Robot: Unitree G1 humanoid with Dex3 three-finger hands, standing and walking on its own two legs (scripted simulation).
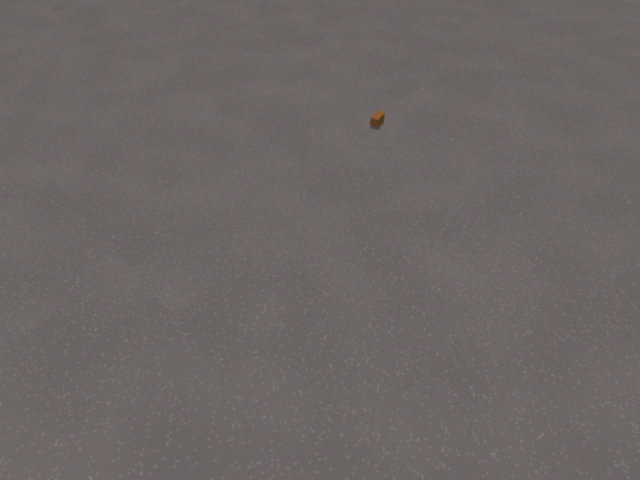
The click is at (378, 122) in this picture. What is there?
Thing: small box
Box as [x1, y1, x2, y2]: [370, 111, 384, 126]
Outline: 384,112 376,111 371,117 370,124 378,126 383,119
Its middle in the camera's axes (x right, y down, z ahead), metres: +0.34 -0.74 +2.25
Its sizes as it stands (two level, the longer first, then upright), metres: 0.089 0.049 0.048
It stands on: the floor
